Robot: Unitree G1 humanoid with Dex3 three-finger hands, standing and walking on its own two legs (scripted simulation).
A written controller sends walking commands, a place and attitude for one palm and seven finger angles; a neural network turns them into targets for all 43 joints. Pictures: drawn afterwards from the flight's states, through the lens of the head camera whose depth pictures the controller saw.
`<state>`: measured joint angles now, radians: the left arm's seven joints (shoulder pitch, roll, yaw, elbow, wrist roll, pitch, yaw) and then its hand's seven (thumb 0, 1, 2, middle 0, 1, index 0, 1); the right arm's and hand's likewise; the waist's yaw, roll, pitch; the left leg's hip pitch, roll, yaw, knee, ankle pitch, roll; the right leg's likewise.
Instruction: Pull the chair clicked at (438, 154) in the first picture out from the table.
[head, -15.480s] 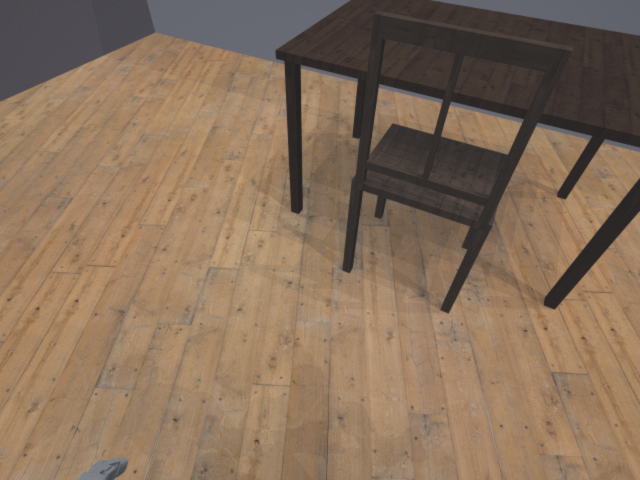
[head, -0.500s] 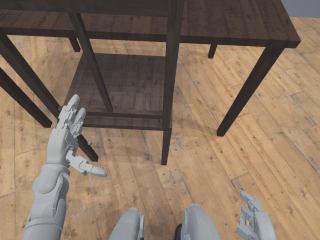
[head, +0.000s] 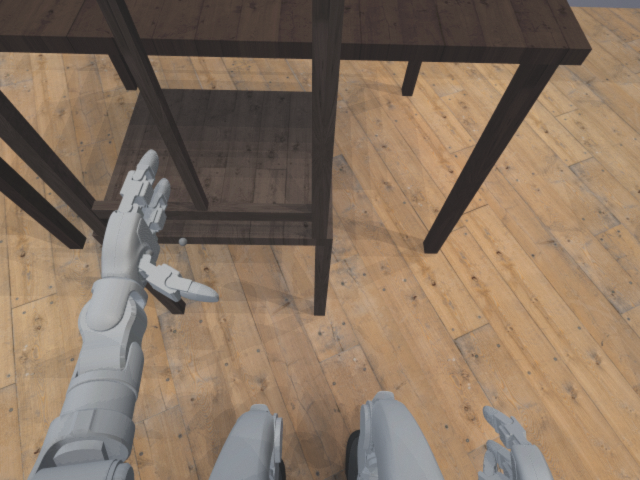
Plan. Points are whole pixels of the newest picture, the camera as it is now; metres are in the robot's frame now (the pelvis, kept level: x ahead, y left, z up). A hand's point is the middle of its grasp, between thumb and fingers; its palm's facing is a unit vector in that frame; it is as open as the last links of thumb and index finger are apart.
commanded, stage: aim the fingers beside a spindle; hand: left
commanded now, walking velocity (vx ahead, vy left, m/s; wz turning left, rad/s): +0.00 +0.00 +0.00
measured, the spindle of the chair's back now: (168, 130) +0.52 +0.20 +0.08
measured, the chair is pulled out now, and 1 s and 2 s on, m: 0.00 0.00 0.00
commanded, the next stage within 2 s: none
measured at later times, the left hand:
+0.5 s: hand (190, 254) +0.38 +0.16 +0.03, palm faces -0.01 -1.00 -0.02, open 17.0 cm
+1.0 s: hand (175, 250) +0.38 +0.18 +0.04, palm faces +0.01 -1.00 -0.06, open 16.9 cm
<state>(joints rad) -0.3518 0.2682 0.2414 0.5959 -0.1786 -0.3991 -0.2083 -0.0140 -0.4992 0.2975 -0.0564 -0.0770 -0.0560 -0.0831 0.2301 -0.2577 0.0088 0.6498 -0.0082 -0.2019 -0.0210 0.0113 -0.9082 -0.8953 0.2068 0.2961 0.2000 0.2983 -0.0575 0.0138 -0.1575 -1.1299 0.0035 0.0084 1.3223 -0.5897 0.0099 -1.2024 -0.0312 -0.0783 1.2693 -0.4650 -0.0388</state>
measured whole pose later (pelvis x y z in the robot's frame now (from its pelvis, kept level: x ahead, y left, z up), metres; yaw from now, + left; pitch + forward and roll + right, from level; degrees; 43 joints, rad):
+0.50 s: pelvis +0.00 +0.00 +0.00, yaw +0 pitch +22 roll -1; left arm -0.30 0.22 0.21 0.56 -0.16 -0.44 -0.18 -0.01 -0.50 0.30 -0.06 -0.08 -0.06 -0.08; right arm 0.21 -0.25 0.00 0.63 -0.01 -0.19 -0.01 0.01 -0.91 -0.90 0.21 0.30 0.20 0.30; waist -0.05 0.01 -0.16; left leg -1.12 0.00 0.01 1.32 -0.59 0.01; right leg -1.19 -0.03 -0.07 1.26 -0.46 -0.03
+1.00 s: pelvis +0.00 +0.00 +0.00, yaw +0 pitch +22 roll +0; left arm -0.29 0.26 0.24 0.55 -0.17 -0.44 -0.19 -0.01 -0.50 0.30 -0.06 -0.08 -0.06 -0.08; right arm 0.21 -0.25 0.00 0.63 -0.01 -0.17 -0.01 0.01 -0.91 -0.90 0.21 0.30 0.20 0.30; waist -0.05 0.01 -0.16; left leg -1.11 0.01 0.01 1.32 -0.59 0.01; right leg -1.19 -0.03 -0.08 1.27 -0.47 -0.04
